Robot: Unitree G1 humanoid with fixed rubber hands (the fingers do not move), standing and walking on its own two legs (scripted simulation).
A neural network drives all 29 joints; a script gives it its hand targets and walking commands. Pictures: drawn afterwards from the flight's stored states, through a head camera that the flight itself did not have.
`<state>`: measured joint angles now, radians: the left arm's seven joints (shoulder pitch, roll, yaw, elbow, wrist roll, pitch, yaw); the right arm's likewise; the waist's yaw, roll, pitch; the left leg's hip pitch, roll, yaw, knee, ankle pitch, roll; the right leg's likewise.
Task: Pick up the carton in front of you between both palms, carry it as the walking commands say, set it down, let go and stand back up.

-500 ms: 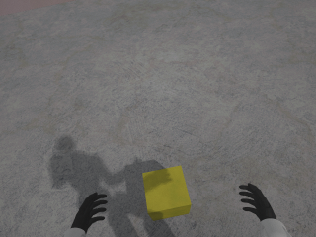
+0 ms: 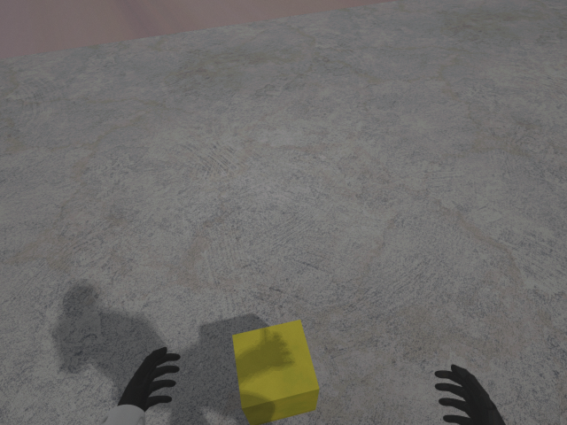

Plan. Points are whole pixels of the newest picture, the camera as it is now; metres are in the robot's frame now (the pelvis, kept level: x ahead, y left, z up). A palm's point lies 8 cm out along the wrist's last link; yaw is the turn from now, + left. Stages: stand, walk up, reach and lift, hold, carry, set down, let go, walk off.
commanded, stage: let go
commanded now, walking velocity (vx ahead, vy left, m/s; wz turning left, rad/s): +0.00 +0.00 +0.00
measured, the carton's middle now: (275, 374) +0.39 +0.08 -0.65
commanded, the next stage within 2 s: stand in 0.06 s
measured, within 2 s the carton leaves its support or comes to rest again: neither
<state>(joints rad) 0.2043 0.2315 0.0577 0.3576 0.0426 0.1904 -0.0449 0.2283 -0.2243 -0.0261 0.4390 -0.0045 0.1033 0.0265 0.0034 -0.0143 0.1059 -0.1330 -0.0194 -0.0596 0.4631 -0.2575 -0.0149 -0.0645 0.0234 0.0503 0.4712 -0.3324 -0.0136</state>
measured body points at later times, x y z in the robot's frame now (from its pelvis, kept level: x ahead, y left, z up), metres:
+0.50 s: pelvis +0.01 +0.04 +0.00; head +0.02 +0.06 +0.45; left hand +0.16 +0.31 -0.11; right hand +0.13 -0.27 -0.09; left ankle +0.00 +0.13 -0.74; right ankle -0.04 -0.11 -0.74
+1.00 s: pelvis +0.01 +0.03 +0.00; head +0.02 +0.05 +0.45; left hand +0.14 +0.32 -0.11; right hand +0.12 -0.27 -0.10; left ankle +0.00 +0.13 -0.74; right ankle -0.04 -0.11 -0.74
